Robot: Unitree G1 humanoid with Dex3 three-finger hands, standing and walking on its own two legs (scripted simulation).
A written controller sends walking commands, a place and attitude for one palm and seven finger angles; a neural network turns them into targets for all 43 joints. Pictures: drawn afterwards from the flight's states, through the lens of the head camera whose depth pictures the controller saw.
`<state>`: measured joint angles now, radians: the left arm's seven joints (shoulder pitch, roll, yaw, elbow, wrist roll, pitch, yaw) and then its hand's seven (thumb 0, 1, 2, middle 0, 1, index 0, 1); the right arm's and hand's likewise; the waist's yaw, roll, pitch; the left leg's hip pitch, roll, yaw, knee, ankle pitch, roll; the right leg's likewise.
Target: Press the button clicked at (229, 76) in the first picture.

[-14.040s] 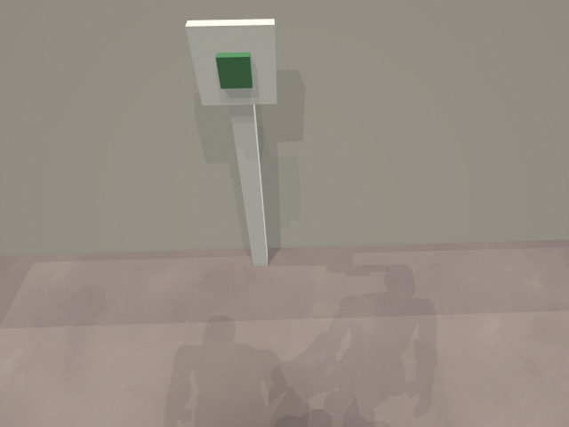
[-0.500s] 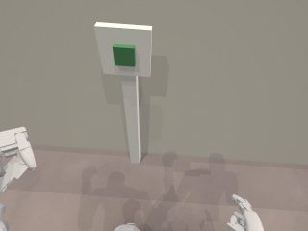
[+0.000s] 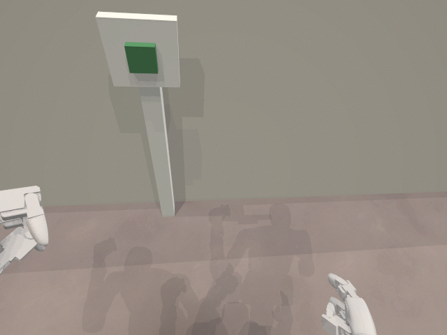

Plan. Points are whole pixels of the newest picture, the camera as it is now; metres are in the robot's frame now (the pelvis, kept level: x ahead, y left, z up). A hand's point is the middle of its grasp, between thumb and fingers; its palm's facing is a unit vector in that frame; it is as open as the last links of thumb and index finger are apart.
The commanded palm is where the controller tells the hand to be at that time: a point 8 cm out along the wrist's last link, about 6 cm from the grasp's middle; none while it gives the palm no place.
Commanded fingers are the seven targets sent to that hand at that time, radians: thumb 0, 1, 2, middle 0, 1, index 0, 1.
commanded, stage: stop stepping back and stand still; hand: left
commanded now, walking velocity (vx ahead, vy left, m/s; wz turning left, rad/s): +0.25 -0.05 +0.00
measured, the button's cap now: (142, 57) +0.71 +0.24 +0.11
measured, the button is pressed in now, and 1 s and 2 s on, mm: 0 0 0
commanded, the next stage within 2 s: let the arm hang, fingers relaxed in 0.62 s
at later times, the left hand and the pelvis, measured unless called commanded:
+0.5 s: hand out of the picture +0.10 +0.25 +0.17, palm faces +0.44 -0.79 -0.42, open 3.1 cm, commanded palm +0.04 +0.29 +0.18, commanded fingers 0.00 0.90 0.90 -1.30 -1.50 -1.30 -1.50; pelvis -0.08 +0.00 +0.00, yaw +3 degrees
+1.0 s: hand out of the picture -0.02 +0.21 -0.17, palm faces +0.13 -0.96 -0.24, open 3.2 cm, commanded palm none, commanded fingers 0.00 0.90 0.90 -0.75 -0.90 -0.75 -0.90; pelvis -0.08 +0.01 -0.01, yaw +7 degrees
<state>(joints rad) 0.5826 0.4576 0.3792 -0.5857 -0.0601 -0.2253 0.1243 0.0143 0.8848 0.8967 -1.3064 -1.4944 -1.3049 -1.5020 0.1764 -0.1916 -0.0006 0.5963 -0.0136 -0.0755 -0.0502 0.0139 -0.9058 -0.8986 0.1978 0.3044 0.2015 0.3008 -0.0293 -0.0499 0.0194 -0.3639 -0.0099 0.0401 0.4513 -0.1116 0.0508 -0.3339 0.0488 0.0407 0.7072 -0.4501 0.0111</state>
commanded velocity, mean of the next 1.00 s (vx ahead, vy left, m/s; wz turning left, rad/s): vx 0.11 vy -0.01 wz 0.00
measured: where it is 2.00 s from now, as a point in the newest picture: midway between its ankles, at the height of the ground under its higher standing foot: outside the picture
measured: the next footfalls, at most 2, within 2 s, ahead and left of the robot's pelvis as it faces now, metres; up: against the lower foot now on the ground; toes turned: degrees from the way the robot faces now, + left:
left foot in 0.34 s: -0.02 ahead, +0.13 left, +0.00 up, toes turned +6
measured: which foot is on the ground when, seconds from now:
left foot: down 0.00-0.12, up 0.14-0.32, down 0.34-1.00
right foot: down 0.00-1.00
